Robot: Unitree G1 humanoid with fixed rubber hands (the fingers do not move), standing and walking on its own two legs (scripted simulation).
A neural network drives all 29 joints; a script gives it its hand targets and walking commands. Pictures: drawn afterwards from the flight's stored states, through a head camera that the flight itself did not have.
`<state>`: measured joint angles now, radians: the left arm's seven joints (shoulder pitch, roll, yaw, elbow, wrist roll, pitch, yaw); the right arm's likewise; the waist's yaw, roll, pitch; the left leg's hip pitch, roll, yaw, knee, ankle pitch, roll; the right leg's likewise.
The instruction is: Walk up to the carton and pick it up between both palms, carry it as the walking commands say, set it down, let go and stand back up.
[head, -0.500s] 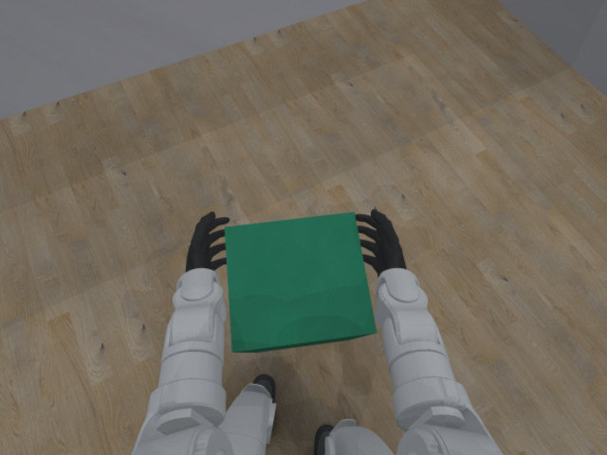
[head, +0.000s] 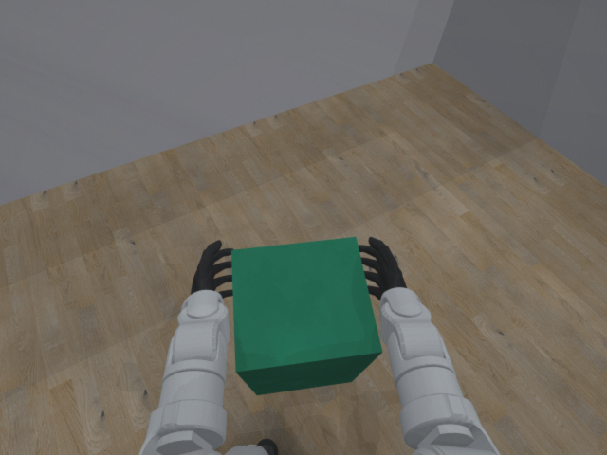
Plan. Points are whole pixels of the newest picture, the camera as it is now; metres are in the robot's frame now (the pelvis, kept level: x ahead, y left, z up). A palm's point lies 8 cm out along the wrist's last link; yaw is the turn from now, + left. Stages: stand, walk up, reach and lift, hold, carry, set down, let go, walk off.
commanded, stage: reach and lift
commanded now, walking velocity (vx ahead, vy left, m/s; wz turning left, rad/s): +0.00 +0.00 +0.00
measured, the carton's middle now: (300, 325) +0.30 +0.03 -0.08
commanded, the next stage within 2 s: none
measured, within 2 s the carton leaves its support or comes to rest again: neither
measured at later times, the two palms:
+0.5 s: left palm (206, 289) +0.29 +0.15 +0.05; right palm (414, 287) +0.31 -0.10 +0.06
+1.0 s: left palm (223, 281) +0.30 +0.14 +0.05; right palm (432, 293) +0.30 -0.12 +0.06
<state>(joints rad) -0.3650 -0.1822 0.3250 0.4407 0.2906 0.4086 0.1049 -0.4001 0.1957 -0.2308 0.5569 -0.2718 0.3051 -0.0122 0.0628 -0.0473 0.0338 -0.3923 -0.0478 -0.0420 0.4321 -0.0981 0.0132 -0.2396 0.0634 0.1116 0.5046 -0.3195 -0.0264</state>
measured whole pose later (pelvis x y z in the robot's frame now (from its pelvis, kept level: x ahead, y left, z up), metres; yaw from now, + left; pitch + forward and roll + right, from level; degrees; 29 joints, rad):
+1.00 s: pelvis -0.01 +0.00 +0.00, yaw +0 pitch -8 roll +0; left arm -0.41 -0.20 0.31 0.38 0.30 0.72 0.12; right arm -0.45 0.21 -0.31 0.46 -0.27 0.65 0.02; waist -0.02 -0.05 0.04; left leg -0.17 -0.06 -0.04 0.43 -0.12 0.02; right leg -0.01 0.05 0.11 0.49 -0.33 -0.02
